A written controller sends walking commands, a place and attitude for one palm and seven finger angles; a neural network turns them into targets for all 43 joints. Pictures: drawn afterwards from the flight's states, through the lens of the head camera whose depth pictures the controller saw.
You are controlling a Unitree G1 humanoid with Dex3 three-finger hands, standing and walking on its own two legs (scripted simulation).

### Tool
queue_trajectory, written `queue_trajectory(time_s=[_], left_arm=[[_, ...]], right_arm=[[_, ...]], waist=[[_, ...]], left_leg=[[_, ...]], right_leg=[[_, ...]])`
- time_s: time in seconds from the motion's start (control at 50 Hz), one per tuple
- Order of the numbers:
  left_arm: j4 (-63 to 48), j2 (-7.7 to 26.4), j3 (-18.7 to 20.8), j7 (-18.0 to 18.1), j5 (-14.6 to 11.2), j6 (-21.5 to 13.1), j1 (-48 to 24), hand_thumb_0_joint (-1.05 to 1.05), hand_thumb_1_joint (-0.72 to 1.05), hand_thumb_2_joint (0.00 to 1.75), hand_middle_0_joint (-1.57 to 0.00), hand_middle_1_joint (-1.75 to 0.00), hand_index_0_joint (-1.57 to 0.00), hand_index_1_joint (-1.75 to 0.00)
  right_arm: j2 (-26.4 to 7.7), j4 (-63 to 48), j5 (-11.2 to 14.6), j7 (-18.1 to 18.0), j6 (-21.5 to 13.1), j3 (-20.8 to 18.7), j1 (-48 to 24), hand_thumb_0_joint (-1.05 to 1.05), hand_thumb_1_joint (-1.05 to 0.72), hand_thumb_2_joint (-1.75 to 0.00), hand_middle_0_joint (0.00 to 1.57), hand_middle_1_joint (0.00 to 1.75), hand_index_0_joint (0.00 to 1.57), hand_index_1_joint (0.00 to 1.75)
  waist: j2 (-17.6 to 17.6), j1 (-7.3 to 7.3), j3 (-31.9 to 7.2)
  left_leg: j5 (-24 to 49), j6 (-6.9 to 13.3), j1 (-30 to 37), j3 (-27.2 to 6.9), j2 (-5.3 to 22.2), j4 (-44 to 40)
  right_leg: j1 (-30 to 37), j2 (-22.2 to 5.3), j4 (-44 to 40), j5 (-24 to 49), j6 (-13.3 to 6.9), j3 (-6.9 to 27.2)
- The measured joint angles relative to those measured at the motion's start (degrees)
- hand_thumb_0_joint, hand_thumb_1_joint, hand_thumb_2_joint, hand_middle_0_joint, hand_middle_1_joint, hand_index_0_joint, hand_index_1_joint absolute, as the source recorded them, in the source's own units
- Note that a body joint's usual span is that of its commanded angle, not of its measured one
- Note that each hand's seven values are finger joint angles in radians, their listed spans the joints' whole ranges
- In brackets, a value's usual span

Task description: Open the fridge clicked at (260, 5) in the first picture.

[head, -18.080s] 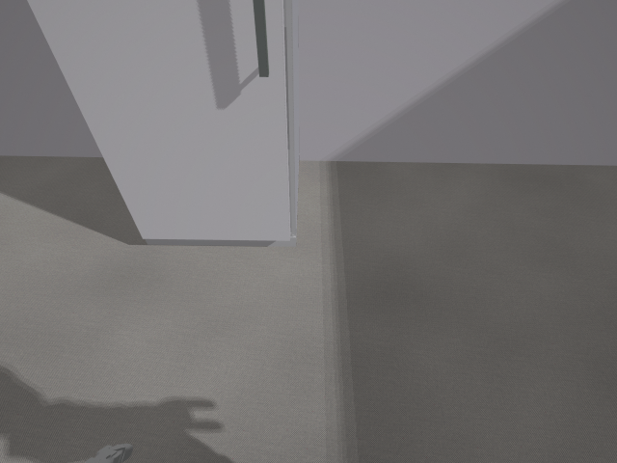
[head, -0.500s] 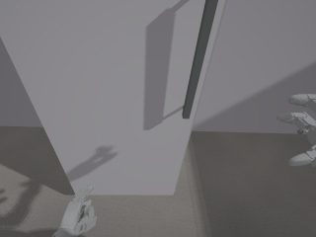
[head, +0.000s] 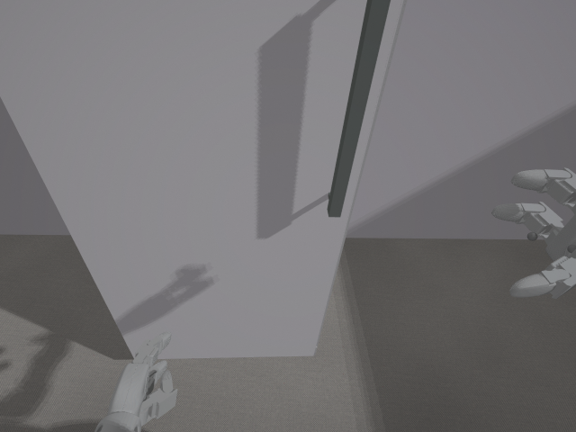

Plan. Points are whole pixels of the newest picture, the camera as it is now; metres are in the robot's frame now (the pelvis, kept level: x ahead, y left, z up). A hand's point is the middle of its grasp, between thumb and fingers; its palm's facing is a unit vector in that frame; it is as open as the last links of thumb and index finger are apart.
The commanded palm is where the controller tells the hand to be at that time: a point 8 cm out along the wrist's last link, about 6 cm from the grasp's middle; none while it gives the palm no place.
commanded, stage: move the hooked fingers beside the handle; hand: right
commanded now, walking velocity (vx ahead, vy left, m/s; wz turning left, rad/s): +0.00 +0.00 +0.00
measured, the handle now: (351, 110) +0.53 -0.09 +0.23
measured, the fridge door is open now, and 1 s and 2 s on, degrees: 0 0 0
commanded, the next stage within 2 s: none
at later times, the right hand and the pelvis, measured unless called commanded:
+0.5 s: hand (471, 198) +0.35 -0.23 +0.21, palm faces +0.00 +1.00 -0.03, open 14.0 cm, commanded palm +0.32 -0.27 +0.21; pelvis +0.00 -0.01 +0.00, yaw +1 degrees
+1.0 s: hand (428, 172) +0.40 -0.19 +0.21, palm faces -0.02 +1.00 +0.00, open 14.0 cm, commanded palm +0.38 -0.24 +0.21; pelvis +0.01 +0.00 +0.00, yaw +1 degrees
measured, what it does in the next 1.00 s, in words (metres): stands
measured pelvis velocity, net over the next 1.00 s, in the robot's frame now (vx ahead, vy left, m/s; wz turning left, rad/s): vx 0.01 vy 0.00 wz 0.02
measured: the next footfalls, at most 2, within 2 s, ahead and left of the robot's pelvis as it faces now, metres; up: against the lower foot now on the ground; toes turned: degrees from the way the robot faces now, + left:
none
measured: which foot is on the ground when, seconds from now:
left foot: down 0.00-1.00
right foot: down 0.00-1.00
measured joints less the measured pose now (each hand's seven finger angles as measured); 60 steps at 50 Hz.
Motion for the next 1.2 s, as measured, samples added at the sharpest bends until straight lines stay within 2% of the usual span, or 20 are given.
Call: queue_trajectory(time_s=[0.1, 0.18, 0.24, 0.42, 0.64, 0.82, 0.98, 1.12, 1.2], left_arm=[[0.9, -0.5, -0.4, 0.3, 0.1, 0.1, -0.1, 0.02, 0.91, 0.89, -0.20, -0.30, -0.20, -0.30], [1.0, -0.6, -0.5, 0.7, 0.1, 0.0, -0.3, 0.02, 0.91, 0.89, -0.20, -0.30, -0.20, -0.30], [1.1, -0.7, -0.6, 0.7, 0.3, 0.2, -0.3, 0.02, 0.91, 0.89, -0.20, -0.30, -0.20, -0.30], [1.3, -0.8, -0.1, 0.0, 0.5, 1.4, 1.2, 0.02, 0.90, 0.89, -0.20, -0.30, -0.20, -0.30], [1.9, -0.7, 0.7, 0.1, 0.8, 3.0, 1.1, 0.02, 0.91, 0.89, -0.20, -0.30, -0.20, -0.30], [2.1, -1.0, 0.7, 0.3, 0.9, 4.3, 0.7, 0.02, 0.91, 0.89, -0.20, -0.30, -0.20, -0.30], [2.4, -0.9, 1.3, -0.2, 1.1, 5.1, 1.7, 0.02, 0.91, 0.89, -0.20, -0.30, -0.20, -0.30], [2.7, -0.8, 1.7, -0.4, 1.2, 6.5, 2.4, 0.02, 0.91, 0.89, -0.20, -0.30, -0.20, -0.30], [2.9, -0.8, 1.9, -0.2, 1.3, 6.8, 2.7, 0.02, 0.91, 0.89, -0.20, -0.30, -0.20, -0.30]], right_arm=[[1.1, 2.7, -0.8, -1.4, -0.5, 1.9, -3.7, -0.02, 0.50, -0.30, 0.31, 1.21, 0.30, 1.20], [1.6, 5.2, -2.7, -3.6, 0.2, 4.1, -7.0, -0.02, 0.50, -0.30, 0.31, 1.21, 0.30, 1.20], [2.1, 6.4, -3.0, -4.4, 0.0, 5.3, -8.8, -0.02, 0.50, -0.30, 0.31, 1.21, 0.30, 1.20], [3.6, 8.4, -3.7, -6.7, 0.0, 6.2, -11.4, -0.02, 0.50, -0.30, 0.31, 1.21, 0.30, 1.20], [6.2, 8.2, -5.0, -10.3, 0.8, 8.8, -13.2, -0.02, 0.50, -0.30, 0.31, 1.21, 0.30, 1.20], [5.7, 14.5, -6.0, -11.8, 0.8, 9.8, -18.2, -0.02, 0.50, -0.30, 0.31, 1.21, 0.30, 1.20], [7.3, 16.2, -6.0, -12.8, -1.1, 10.8, -20.2, -0.02, 0.50, -0.30, 0.30, 1.20, 0.30, 1.20], [8.0, 19.5, -7.0, -14.8, -0.5, 11.2, -22.0, -0.02, 0.50, -0.30, 0.31, 1.20, 0.30, 1.20], [8.1, 21.1, -7.5, -15.6, -1.6, 11.5, -23.3, -0.02, 0.50, -0.30, 0.31, 1.20, 0.30, 1.20]], waist=[[0.7, 0.09, 0.2], [0.7, 0.65, 0.8], [0.7, 1.19, 0.9], [1.1, 2.22, -0.2], [1.4, 2.10, 0.2], [1.6, 2.83, -0.2], [1.6, 3.23, -0.6], [1.6, 3.74, -0.8], [1.7, 4.02, -0.5]], left_leg=[[0.2, -0.1, -0.1, 0.3, 0.2, -0.1], [0.5, -0.2, -0.4, 0.3, 0.3, -0.1], [0.7, -0.3, -0.8, 0.0, 0.5, -0.3], [0.6, -0.6, -1.1, -1.1, 0.5, -0.6], [0.3, -0.6, -0.9, -1.1, 0.6, -0.7], [0.4, -0.3, -1.4, -1.1, 0.2, -1.0], [0.2, -0.1, -1.6, -1.4, 0.0, -1.0], [0.1, 0.0, -2.0, -1.6, -0.1, -0.7], [0.2, 0.1, -2.2, -1.6, -0.3, -0.8]], right_leg=[[-0.2, 0.2, 0.1, 0.2, -0.1, 0.3], [-0.6, 0.3, 0.0, 0.5, -0.2, 0.2], [-0.8, 0.5, -0.4, 0.7, -0.4, 0.0], [-0.5, 0.5, -1.2, 0.5, -0.6, -1.2], [-0.3, 0.5, -1.4, 0.3, -0.6, -1.1], [-0.8, 0.2, -1.4, 0.2, -0.3, -1.0], [-0.8, 0.0, -1.6, 0.0, -0.2, -1.3], [-1.0, -0.2, -1.6, -0.1, -0.1, -1.6], [-1.2, -0.3, -1.5, 0.0, 0.0, -1.5]])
